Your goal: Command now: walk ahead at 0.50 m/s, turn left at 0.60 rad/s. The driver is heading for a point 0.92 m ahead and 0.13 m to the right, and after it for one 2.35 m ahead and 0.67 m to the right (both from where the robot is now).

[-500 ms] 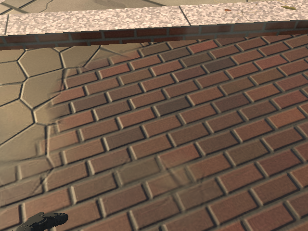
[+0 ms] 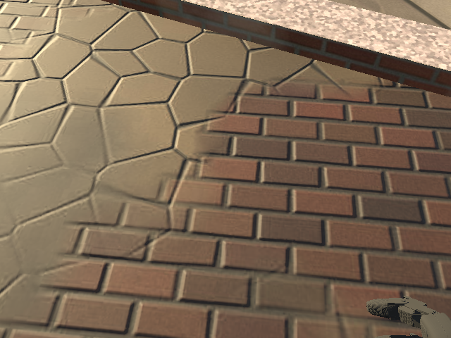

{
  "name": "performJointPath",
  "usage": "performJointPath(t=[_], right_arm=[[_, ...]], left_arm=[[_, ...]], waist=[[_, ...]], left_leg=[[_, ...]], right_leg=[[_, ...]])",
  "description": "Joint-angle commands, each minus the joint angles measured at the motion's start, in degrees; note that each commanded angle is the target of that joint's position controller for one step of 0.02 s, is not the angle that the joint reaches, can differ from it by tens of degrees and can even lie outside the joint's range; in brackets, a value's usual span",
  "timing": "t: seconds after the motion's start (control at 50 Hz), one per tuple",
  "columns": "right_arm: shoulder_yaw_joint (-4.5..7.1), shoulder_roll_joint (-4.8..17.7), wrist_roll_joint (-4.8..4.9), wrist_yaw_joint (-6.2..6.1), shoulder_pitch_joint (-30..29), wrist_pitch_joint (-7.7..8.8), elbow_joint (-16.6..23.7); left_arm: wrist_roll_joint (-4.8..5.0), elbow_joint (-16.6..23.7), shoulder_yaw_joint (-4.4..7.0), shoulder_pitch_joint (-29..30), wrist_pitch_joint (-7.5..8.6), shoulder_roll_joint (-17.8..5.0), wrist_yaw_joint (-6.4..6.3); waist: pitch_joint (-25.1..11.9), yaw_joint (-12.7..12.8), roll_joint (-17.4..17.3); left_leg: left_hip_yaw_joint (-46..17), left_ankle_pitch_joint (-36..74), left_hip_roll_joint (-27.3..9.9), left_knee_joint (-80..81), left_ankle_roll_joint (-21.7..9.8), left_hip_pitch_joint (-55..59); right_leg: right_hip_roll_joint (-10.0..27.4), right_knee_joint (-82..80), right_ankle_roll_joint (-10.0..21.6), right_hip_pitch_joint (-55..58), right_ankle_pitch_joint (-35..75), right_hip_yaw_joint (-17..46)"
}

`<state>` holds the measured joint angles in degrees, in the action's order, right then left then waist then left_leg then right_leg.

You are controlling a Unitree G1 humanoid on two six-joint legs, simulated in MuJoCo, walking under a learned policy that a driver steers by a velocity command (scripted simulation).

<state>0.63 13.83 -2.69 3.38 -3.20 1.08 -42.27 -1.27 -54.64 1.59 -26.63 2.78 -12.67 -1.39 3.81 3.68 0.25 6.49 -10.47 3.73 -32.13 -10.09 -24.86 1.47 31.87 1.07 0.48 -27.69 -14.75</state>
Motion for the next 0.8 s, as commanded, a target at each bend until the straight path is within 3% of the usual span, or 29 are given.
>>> performJointPath(t=[0.02,0.04,0.06,0.08,0.1,0.14,0.18,0.28,0.4,0.44,0.46,0.48,0.5,0.52,0.54,0.56,0.58,0.6,0.62,0.66,0.7,0.74,0.8], right_arm=[[5.41,16.2,0.03,-2.31,21.4,-0.36,-2.3],[5.54,15.2,1.55,-2.81,25.4,-1.21,-2.6],[5.22,13.6,2.05,-3.26,21.9,-1.29,-3.8],[4.68,11.0,2.27,-3.22,18.9,-0.98,-4.0],[4.47,10.1,2.24,-3.34,16.4,-0.34,-3.6],[3.88,8.4,2.35,-3.27,14.7,1.04,-3.4],[4.09,9.0,2.58,-3.11,17.0,1.98,-4.5],[4.00,8.7,2.62,-3.01,24.3,2.56,-7.7],[3.42,8.6,1.78,-3.80,31.0,2.94,-10.6],[3.40,9.3,1.48,-4.24,30.7,3.11,-11.1],[3.42,9.8,1.41,-4.44,29.3,3.22,-11.1],[3.46,10.3,1.36,-4.53,28.3,3.39,-11.2],[3.43,10.5,1.35,-4.29,27.6,3.47,-11.4],[3.01,9.5,1.75,-4.07,27.3,3.83,-10.8],[1.82,4.1,3.85,-3.64,32.8,4.08,-9.3],[2.78,7.8,2.59,-3.77,32.5,4.00,-10.0],[3.18,8.8,1.26,-3.67,28.4,3.75,-9.2],[2.79,7.8,0.80,-3.18,24.6,3.92,-8.2],[2.60,6.6,0.78,-2.86,22.8,3.81,-7.6],[2.11,4.9,-0.02,-2.35,23.4,2.74,-7.4],[1.82,4.2,-0.08,-2.07,22.4,2.22,-6.6],[1.56,4.0,0.10,-1.98,17.6,2.02,-4.6],[0.97,3.4,0.55,-1.84,9.1,2.07,-1.6]], left_arm=[[-0.08,8.3,0.85,-1.4,0.55,-4.2,1.61],[-0.76,9.8,2.26,6.7,0.86,-10.2,1.43],[0.04,11.5,2.07,9.9,1.52,-9.6,1.55],[0.20,10.9,2.02,9.1,1.86,-9.3,1.56],[-0.29,10.3,2.02,8.2,1.26,-8.8,1.50],[-1.68,9.1,1.85,5.0,-0.78,-7.5,1.85],[-1.50,9.7,1.78,6.7,-1.44,-6.5,2.32],[-0.98,12.8,1.51,18.2,-1.37,-5.8,2.82],[-0.53,15.8,0.84,28.4,-0.77,-6.0,3.12],[-0.48,16.2,0.90,28.0,-0.38,-6.5,3.14],[-0.43,15.4,1.07,25.2,-0.17,-7.0,2.97],[-0.34,14.0,1.50,20.8,0.07,-7.9,2.53],[-0.30,11.4,2.07,13.1,0.57,-8.8,1.94],[-1.16,9.0,2.91,3.8,1.19,-11.2,1.13],[-2.45,8.5,4.65,-3.1,1.31,-18.3,0.73],[-0.52,7.3,4.49,-1.3,0.51,-16.1,1.51],[0.68,8.1,3.72,5.4,0.20,-12.8,1.92],[0.82,8.8,2.89,9.7,0.29,-9.4,2.33],[0.61,8.5,2.30,11.3,0.45,-7.6,2.41],[0.68,6.7,1.87,10.4,1.05,-6.7,2.33],[1.08,5.4,2.35,8.0,1.70,-8.0,2.29],[1.21,4.7,2.80,6.8,1.73,-9.3,2.06],[1.31,4.0,3.09,4.4,1.43,-9.3,2.02]], waist=[[-18.9,-7.4,-13.1],[-17.2,-11.9,-2.8],[-8.1,-9.3,-2.0],[-2.7,-6.2,0.1],[-0.9,-3.7,0.7],[-2.4,-0.9,-0.3],[-3.2,-0.9,-0.7],[-0.8,-5.2,-2.9],[1.0,-8.9,-3.6],[1.3,-7.7,-4.2],[0.8,-6.0,-4.6],[-1.2,-3.9,-4.8],[-5.2,-0.2,-3.3],[-11.2,3.9,-1.0],[-20.4,3.4,10.5],[-20.5,2.1,11.0],[-9.9,-0.8,5.9],[-4.8,-1.6,2.0],[-1.6,-2.9,1.9],[-1.1,-5.0,3.9],[-1.8,-5.4,3.9],[-0.7,-4.9,3.6],[0.5,-2.6,3.9]], left_leg=[[-41.5,-4.5,-23.8,8.4,-15.0,46.6],[-46.8,-4.9,-23.8,13.8,-15.6,44.9],[-37.9,-1.5,-22.0,15.8,-13.2,37.3],[-32.8,4.9,-19.0,17.6,-10.6,28.2],[-28.6,11.1,-15.8,18.3,-8.8,22.1],[-23.2,19.1,-12.3,19.2,-7.9,16.6],[-20.7,21.9,-10.8,20.2,-7.3,15.3],[-18.7,22.2,-9.3,21.8,-3.1,18.5],[-19.9,25.5,-12.2,19.7,-2.4,28.4],[-20.2,29.6,-13.9,18.2,-1.7,29.9],[-19.4,34.6,-13.9,16.2,-0.7,29.4],[-18.4,42.7,-13.4,11.8,0.2,28.7],[-16.4,46.6,-11.3,2.6,1.3,27.4],[-14.5,37.2,-8.9,-10.1,2.3,19.3],[-9.8,9.4,-0.3,-32.0,5.2,1.9],[-11.7,-18.3,3.4,-40.3,4.8,-5.9],[-12.5,-14.3,-1.0,-42.5,4.5,-9.9],[-11.6,-10.2,-3.7,-39.8,4.6,-10.2],[-10.7,-8.2,-5.7,-36.1,5.0,-9.2],[-9.6,-6.8,-7.1,-31.6,6.7,-5.3],[-8.1,-5.4,-7.2,-28.2,8.5,-5.2],[-6.9,-2.1,-7.7,-22.5,10.4,-7.2],[-6.0,5.0,-7.2,-11.5,12.1,-7.0]], right_leg=[[0.3,47.8,-1.1,-38.6,-5.4,4.1],[-0.9,50.9,-0.8,-46.1,-2.6,15.0],[2.6,46.1,-0.5,-48.1,3.5,16.6],[4.2,39.8,-0.6,-44.1,6.0,16.0],[5.0,36.3,-1.2,-39.4,6.7,16.1],[5.2,32.3,-2.6,-32.6,7.4,15.6],[4.8,28.4,-3.3,-32.1,11.3,14.4],[5.0,15.8,-3.1,-36.1,24.2,13.6],[2.2,5.4,-0.6,-38.4,25.7,12.8],[1.0,2.5,1.0,-35.1,22.3,12.7],[-0.1,0.5,2.0,-30.5,20.0,12.5],[-2.2,-0.8,3.0,-23.7,17.6,11.8],[-3.8,-4.5,4.4,-13.9,18.6,11.0],[1.8,-5.8,6.6,0.6,18.1,16.7],[18.6,-7.4,13.5,18.1,12.6,41.7],[22.2,-15.1,16.5,15.9,12.8,56.6],[19.8,-15.9,16.0,7.2,8.4,49.6],[17.2,-17.5,15.2,0.2,10.2,43.2],[14.0,-19.3,13.6,-4.7,14.3,38.2],[10.2,-20.9,12.4,-9.5,22.8,32.7],[9.0,-21.6,13.4,-10.3,28.8,30.1],[7.8,-23.0,13.8,-11.5,28.9,28.6],[5.8,-23.1,12.4,-12.1,28.6,27.3]])
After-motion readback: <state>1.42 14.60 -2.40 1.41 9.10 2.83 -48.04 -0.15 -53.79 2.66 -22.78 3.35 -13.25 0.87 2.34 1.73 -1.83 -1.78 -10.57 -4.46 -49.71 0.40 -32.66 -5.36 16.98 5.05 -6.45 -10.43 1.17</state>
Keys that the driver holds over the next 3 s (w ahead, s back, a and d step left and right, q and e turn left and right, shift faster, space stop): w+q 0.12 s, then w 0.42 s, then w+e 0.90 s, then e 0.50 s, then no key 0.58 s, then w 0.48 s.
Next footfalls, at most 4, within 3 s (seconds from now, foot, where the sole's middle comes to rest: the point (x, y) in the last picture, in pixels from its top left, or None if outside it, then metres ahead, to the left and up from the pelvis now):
0.52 right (274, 334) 0.45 -0.08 -0.76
1.00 left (202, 254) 0.68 0.14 -0.76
1.54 right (286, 201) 0.90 -0.12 -0.76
2.16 left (253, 164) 1.05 -0.01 -0.76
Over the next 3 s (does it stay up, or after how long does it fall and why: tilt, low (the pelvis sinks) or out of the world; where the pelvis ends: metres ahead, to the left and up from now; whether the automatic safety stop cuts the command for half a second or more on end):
stays up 1.02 -0.08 0.03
